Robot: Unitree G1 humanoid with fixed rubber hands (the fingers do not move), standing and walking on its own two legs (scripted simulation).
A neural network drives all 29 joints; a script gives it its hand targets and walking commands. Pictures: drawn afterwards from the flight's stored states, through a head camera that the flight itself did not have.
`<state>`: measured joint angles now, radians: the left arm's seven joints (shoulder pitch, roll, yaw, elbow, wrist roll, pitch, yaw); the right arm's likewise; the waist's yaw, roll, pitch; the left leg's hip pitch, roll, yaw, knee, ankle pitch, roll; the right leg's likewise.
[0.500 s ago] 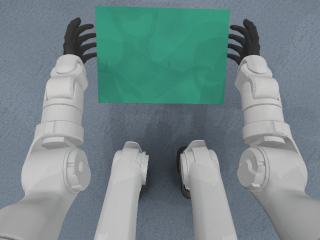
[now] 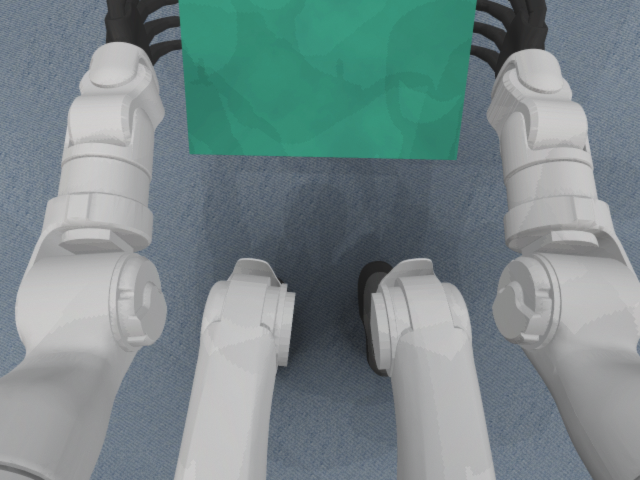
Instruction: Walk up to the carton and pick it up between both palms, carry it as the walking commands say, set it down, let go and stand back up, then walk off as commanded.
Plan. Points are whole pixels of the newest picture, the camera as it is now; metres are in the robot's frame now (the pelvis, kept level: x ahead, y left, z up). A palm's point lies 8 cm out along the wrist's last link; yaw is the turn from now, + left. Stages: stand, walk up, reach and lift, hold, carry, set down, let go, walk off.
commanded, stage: set down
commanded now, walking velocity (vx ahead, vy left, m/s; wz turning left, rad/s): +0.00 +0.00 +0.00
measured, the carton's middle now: (324, 63) +0.55 +0.00 -0.22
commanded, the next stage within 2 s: none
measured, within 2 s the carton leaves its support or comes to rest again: rests again in 1.44 s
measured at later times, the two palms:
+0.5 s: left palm (158, 62) +0.54 +0.19 -0.20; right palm (484, 68) +0.54 -0.19 -0.20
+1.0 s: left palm (162, 72) +0.53 +0.19 -0.21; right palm (479, 77) +0.53 -0.19 -0.22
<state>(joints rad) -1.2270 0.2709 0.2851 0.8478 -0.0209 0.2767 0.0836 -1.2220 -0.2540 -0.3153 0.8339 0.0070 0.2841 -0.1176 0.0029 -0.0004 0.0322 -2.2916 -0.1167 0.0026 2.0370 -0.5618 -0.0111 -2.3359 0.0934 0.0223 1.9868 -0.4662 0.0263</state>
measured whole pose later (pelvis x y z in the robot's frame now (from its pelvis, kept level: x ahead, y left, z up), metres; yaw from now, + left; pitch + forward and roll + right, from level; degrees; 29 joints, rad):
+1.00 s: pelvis -0.01 +0.00 -0.05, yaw +1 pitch +32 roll -1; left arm -1.47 0.40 0.06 1.16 -0.20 0.16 0.10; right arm -1.44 -0.37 -0.13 1.13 0.20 0.15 -0.12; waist -0.01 0.00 0.42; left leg -2.22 -0.07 0.03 2.27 -0.61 0.02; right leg -2.25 0.03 -0.03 2.22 -0.53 -0.01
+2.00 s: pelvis +0.00 +0.00 -0.07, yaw +2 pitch +30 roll -1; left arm -1.48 0.40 0.15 1.14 -0.15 0.13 0.03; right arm -1.48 -0.39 -0.20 1.16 0.15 0.12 -0.03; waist -0.02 0.01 0.49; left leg -2.22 -0.05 0.05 2.34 -0.64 0.05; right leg -2.25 0.00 -0.03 2.30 -0.58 -0.02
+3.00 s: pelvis +0.00 -0.01 -0.06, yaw +1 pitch +32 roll -1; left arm -1.45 0.51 0.07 1.05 -0.27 0.11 0.05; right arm -1.41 -0.47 -0.14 1.05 0.29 0.09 -0.07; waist -0.01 0.00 0.45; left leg -2.25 0.00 0.04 2.30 -0.61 0.05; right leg -2.27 -0.02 -0.06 2.26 -0.55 -0.04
